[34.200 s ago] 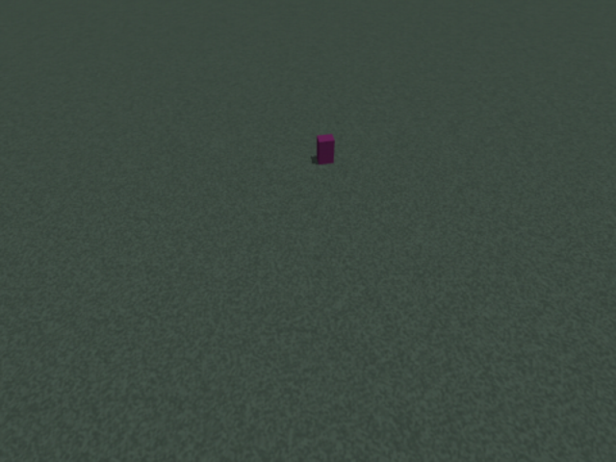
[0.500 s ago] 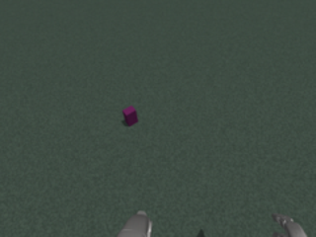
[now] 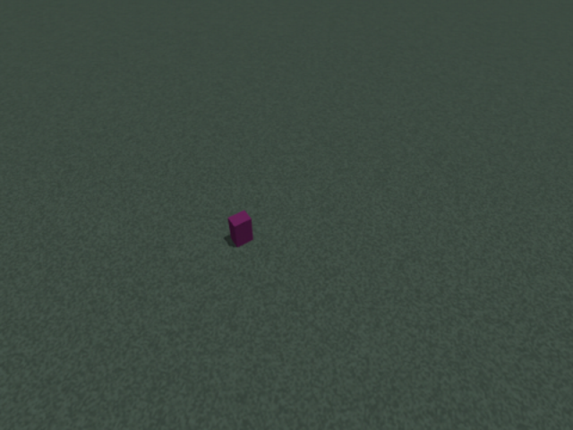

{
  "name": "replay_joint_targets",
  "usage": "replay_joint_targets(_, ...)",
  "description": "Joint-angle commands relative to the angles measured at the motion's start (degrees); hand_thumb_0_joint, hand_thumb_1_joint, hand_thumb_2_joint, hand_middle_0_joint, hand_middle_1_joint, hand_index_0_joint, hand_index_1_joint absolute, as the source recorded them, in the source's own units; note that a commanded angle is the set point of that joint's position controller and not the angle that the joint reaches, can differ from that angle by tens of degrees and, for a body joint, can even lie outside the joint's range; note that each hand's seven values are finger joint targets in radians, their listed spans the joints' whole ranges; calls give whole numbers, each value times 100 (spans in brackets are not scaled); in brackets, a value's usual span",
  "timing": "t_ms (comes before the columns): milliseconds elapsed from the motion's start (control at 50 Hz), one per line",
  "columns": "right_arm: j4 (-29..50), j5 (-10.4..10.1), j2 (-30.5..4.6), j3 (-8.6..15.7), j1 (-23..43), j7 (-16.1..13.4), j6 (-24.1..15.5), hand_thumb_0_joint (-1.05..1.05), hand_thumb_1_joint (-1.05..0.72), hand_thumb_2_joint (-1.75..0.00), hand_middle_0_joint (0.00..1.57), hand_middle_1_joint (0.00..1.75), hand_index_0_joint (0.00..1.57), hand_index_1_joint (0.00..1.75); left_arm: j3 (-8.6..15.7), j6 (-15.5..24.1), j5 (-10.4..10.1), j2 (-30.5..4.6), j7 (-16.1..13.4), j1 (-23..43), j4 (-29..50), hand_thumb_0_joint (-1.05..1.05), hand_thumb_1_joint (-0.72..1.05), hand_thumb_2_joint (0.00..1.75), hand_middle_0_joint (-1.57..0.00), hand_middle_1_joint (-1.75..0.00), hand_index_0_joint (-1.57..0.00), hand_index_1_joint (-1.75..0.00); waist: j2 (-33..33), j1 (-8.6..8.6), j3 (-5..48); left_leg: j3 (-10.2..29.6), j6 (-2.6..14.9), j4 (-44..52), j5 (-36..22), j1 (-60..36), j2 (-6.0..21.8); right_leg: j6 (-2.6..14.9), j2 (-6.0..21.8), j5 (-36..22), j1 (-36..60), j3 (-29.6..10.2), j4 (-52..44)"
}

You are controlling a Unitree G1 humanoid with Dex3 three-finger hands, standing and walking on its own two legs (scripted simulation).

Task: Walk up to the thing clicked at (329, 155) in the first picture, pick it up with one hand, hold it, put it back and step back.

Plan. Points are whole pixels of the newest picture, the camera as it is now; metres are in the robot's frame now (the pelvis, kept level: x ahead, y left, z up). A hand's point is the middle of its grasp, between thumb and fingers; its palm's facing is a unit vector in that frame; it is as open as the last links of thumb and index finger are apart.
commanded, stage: step back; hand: left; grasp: from the side
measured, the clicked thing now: (240, 229) +1.02 +0.21 -0.69
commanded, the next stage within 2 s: stand in 0.62 s
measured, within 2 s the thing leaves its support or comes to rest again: neither
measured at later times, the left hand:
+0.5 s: hand out of the picture +0.15 +0.26 -0.15, palm faces +0.01 -0.93 -0.36, open 7.4 cm
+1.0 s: hand out of the picture +0.13 +0.25 -0.14, palm faces -0.03 -0.94 -0.33, open 7.4 cm
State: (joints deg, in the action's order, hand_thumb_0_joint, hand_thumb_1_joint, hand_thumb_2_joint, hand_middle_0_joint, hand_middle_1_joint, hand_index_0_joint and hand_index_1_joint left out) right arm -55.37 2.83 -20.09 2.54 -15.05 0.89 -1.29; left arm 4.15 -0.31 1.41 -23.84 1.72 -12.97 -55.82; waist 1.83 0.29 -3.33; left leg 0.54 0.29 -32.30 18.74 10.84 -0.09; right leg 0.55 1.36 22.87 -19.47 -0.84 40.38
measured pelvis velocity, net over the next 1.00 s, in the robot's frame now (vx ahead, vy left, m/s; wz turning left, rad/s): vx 0.05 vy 0.00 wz -0.01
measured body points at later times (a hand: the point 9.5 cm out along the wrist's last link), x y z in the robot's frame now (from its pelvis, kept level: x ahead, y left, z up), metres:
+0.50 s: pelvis +0.05 +0.00 +0.01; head +0.08 +0.01 +0.45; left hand +0.15 +0.31 -0.12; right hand +0.15 -0.29 -0.12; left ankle +0.04 +0.12 -0.73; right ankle +0.05 -0.13 -0.73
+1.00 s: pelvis +0.05 +0.00 +0.02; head +0.06 +0.01 +0.47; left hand +0.13 +0.30 -0.12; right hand +0.13 -0.29 -0.11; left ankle +0.04 +0.12 -0.73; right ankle +0.05 -0.13 -0.73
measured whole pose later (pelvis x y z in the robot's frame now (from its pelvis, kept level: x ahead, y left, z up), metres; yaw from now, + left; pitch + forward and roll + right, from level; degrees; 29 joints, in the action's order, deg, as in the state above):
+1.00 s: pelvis +0.05 +0.00 +0.02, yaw -1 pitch -2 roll +0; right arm -65.9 0.6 -19.1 0.7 -3.6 0.6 -0.7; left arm 0.1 1.2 0.5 -19.9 0.2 -4.7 -65.7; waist 0.5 -0.1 -3.7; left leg -1.4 0.0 -17.6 10.3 5.1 0.2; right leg -1.4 1.5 9.7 -5.9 -0.5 17.8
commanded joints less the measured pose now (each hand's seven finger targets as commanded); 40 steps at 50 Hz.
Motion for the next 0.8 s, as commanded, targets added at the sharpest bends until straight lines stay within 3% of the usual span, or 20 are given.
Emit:
replay_joint_targets(0,542,-103,-1335,314,668,-91,-24,0,-90,-90,20,30,20,30,251,247,29,-862,-108,35,256,0,90,90,-20,-30,-20,-30,-813,-267,-65,773,504,631,1016,1513,782,104,-278,-663,1531,261,-1353)
replay_joint_targets(20,548,-122,-1079,228,519,-106,-18,0,-90,-90,20,30,20,30,303,297,61,-1000,-152,-86,229,0,90,90,-20,-30,-20,-30,-350,-326,86,589,337,-27,765,1831,558,199,86,-544,2015,-469,-1641)
replay_joint_targets(40,603,-140,-884,195,583,-120,-10,0,-90,-90,20,30,20,30,358,355,96,-1441,-194,-187,226,0,90,90,-20,-30,-20,-30,710,-390,76,235,88,-1168,1070,2292,-72,687,1228,621,1687,-2427,-2388)
replay_joint_targets(60,511,-108,-1143,275,529,-174,13,0,-90,-90,20,30,20,30,411,371,86,-1741,-176,104,332,0,90,90,-20,-30,-20,-30,722,-347,-85,296,-3,-1915,1595,1788,-25,1313,2043,1401,737,-3157,-2699)
replay_joint_targets(80,382,-112,-1293,325,334,-171,-9,0,-90,-90,20,30,20,30,385,379,66,-1614,-177,343,448,0,90,90,-20,-30,-20,-30,346,-211,-162,544,8,-2008,1469,1576,105,1479,2055,1004,538,-3042,-2533)
replay_joint_targets(100,336,-134,-1259,316,254,-161,-38,0,-90,-90,20,30,20,30,348,398,23,-1450,-202,431,457,0,90,90,-20,-30,-20,-30,154,-151,-103,571,43,-1858,1287,1578,177,1338,1827,355,662,-2575,-2349)
replay_joint_targets(140,191,-153,-1147,285,172,-143,-74,0,-90,-90,20,30,20,30,290,402,52,-1336,-213,605,433,0,90,90,-20,-30,-20,-30,551,-71,140,286,42,-1204,972,1179,298,1043,1508,-549,616,-1832,-2065)
replay_joint_targets(180,60,-123,-1050,270,131,-123,-87,0,-90,-90,20,30,20,30,210,363,6,-1237,-195,748,432,0,90,90,-20,-30,-20,-30,682,-4,299,-28,40,-424,556,451,132,813,1140,-1356,332,-1161,-1762)
replay_joint_targets(200,-27,-112,-1006,285,-25,-135,-95,0,-90,-90,20,30,20,30,171,322,-8,-1208,-189,947,466,0,90,90,-20,-30,-20,-30,700,148,368,-159,30,248,-37,-31,55,711,1052,-1643,113,-922,-1501)
replay_joint_targets(220,-76,-82,-1041,304,45,-161,-107,0,-90,-90,20,30,20,30,78,284,-29,-1016,-186,910,464,0,90,90,-20,-30,-20,-30,466,159,352,54,40,734,-667,-440,139,513,902,-1969,-139,-753,-1216)
replay_joint_targets(240,-45,-59,-1184,317,200,-192,-136,0,-90,-90,20,30,20,30,-8,275,-91,-787,-195,847,468,0,90,90,-20,-30,-20,-30,-20,87,503,715,166,990,-1338,-526,647,272,649,-2219,-80,-521,-853)
replay_joint_targets(260,66,-84,-1459,320,682,-198,-162,0,-90,-90,20,30,20,30,-49,233,-179,-658,-190,739,401,0,90,90,-20,-30,-20,-30,-577,-106,518,1534,502,1274,-1048,-26,1274,49,143,-1251,75,-212,-641)
replay_joint_targets(280,84,-138,-1601,311,982,-161,-148,0,-90,-90,20,30,20,30,16,219,-181,-855,-220,683,259,0,90,90,-20,-30,-20,-30,-599,-228,406,1405,754,1094,-1010,430,1423,33,84,-533,648,-75,-770)
replay_joint_targets(340,-77,-177,-1231,159,1103,-165,-139,0,-90,-90,20,30,20,30,4,319,-126,-907,-236,764,83,0,90,90,-20,-30,-20,-30,-381,-162,620,561,260,667,-2335,128,804,149,400,-2304,1166,-413,-1261)
replay_joint_targets(380,-198,-216,-1239,167,1006,-190,-124,0,-90,-90,20,30,20,30,23,329,-157,-1004,-256,725,15,0,90,90,-20,-30,-20,-30,-505,-109,938,314,130,460,-3057,-234,686,220,536,-3263,1334,-429,-1160)
replay_joint_targets(440,-272,-225,-1212,187,1134,-201,-70,0,-90,-90,20,30,20,30,-4,297,-146,-966,-287,844,-45,0,90,90,-20,-30,-20,-30,-312,-86,1031,252,184,486,-3116,-401,725,187,550,-3375,1404,-358,-1285)
replay_joint_targets(520,-353,-214,-1140,168,1381,-188,-34,0,-90,-90,20,30,20,30,-44,265,-126,-916,-287,1031,-130,0,90,90,-20,-30,-20,-30,-199,-78,829,266,163,787,-2480,-296,730,140,537,-2969,1366,-406,-1515)
replay_joint_targets(580,-446,-201,-1131,165,1420,-182,-28,0,-90,-90,20,30,20,30,-48,264,-114,-902,-282,1108,-156,0,90,90,-20,-30,-20,-30,-164,-59,896,227,138,921,-2532,-430,740,142,553,-3005,1455,-406,-1591)
replay_joint_targets(600,-465,-275,-1141,98,1415,-154,-61,0,-90,-90,20,30,20,30,-163,241,-155,-687,-251,1051,-310,0,90,90,-20,-30,-20,-30,-264,-33,931,417,149,1201,-2478,-616,796,100,551,-2894,1461,-390,-1787)
replay_joint_targets(780,-582,-250,-1126,79,1611,-109,-96,0,-90,-90,20,30,20,30,-174,249,-107,-803,-225,1196,-512,0,90,90,-20,-30,-20,-30,-297,-49,613,379,61,1716,-1866,-630,785,5,576,-2181,1523,-379,-2307)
